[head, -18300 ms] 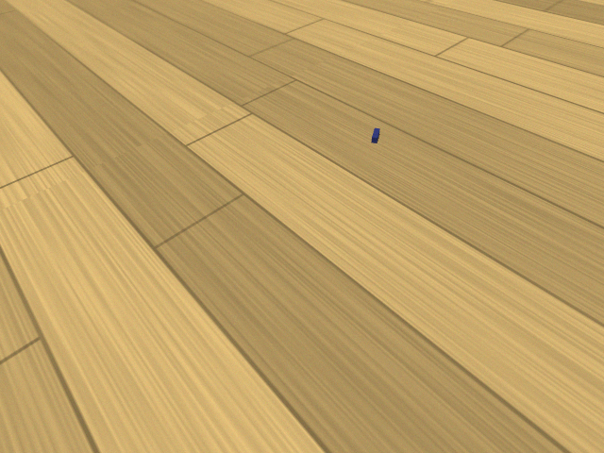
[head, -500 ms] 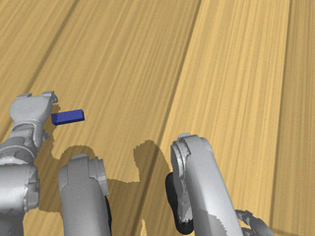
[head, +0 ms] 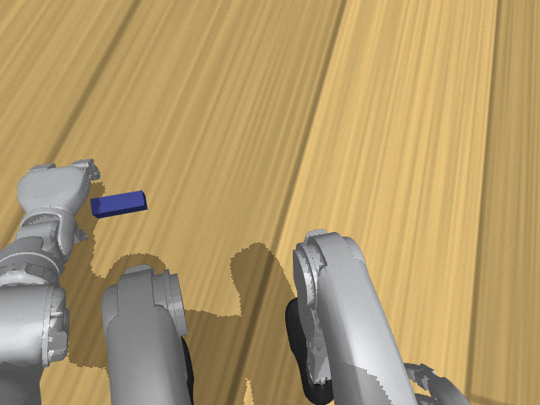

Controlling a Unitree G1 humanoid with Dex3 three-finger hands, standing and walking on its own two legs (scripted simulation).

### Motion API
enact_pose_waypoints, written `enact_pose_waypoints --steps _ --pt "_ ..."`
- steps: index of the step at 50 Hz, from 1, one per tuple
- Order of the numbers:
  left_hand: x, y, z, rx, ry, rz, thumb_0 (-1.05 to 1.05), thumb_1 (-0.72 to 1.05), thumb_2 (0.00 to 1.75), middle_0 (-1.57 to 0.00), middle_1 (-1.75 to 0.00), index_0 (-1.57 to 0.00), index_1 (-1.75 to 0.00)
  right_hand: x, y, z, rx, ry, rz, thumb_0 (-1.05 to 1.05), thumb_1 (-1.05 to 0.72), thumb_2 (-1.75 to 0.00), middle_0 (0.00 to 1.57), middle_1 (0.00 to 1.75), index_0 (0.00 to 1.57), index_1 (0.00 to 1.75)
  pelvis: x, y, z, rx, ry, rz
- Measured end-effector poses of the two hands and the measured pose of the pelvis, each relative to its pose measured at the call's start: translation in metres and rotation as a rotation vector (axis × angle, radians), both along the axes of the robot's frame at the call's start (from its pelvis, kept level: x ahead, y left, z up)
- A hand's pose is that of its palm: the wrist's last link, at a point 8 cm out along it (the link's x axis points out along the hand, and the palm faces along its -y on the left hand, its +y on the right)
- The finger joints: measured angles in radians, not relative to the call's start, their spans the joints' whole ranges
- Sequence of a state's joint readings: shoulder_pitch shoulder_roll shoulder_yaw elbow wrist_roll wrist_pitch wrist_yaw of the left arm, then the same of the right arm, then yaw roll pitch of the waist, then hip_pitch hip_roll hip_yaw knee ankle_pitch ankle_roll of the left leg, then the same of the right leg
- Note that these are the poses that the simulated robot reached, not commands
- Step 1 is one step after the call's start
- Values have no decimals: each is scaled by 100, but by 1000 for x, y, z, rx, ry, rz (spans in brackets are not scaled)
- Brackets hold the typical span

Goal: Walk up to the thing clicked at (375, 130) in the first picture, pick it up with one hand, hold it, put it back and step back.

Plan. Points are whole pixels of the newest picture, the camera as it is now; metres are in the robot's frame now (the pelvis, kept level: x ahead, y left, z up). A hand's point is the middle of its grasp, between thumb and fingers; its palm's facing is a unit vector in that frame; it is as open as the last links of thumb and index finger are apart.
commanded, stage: rise first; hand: left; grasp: from above
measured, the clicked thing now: (120, 204) +0.47 +0.22 -0.31
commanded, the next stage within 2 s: approach in 0.42 s
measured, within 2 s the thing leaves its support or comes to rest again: neither
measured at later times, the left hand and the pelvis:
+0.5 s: hand (76, 213) +0.43 +0.26 -0.19, palm faces -0.46 -0.05 -0.89, open 11.1 cm; pelvis +0.00 +0.00 +0.00, yaw +0 degrees
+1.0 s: hand (124, 183) +0.48 +0.18 -0.19, palm faces -0.41 -0.04 -0.91, open 11.3 cm; pelvis +0.00 +0.00 +0.00, yaw -2 degrees
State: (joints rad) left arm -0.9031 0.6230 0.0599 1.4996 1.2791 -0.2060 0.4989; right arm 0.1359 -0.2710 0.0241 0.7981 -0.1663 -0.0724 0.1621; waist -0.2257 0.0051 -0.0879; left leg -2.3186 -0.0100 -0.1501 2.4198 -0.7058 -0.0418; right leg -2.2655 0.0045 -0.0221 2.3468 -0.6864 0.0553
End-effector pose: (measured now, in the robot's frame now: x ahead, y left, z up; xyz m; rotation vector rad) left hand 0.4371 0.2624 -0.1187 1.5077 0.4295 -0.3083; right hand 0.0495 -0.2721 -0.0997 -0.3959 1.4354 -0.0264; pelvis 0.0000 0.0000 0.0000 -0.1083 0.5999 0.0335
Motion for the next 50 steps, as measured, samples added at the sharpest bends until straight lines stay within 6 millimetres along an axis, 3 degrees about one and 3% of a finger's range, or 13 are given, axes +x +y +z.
enact_pose_waypoints --steps 34,38,46,50 --pt "6 -3 -12 -1 1 -12 0 -7 61 -49 -64 -51 -63 -9 2 0 6 18 31 1 -91 -90 20 29 20 30 -1 0 -6 -6 -11 -2" --pt "16 -17 -11 -7 -4 -49 0 -7 61 -48 -66 -50 -64 -9 3 1 10 18 31 1 -91 -89 20 29 20 30 0 0 -6 -8 -8 -4" --pt "40 -66 -8 -43 -51 -100 0 -7 62 -46 -67 -49 -65 -18 3 8 11 11 11 1 -91 -89 20 29 20 30 0 0 -4 -13 -2 -14" --pt "42 -76 -10 -32 -54 -76 0 -8 62 -45 -68 -48 -65 -27 3 10 25 20 -10 1 -91 -89 20 29 20 30 0 -1 -3 -10 4 -21"
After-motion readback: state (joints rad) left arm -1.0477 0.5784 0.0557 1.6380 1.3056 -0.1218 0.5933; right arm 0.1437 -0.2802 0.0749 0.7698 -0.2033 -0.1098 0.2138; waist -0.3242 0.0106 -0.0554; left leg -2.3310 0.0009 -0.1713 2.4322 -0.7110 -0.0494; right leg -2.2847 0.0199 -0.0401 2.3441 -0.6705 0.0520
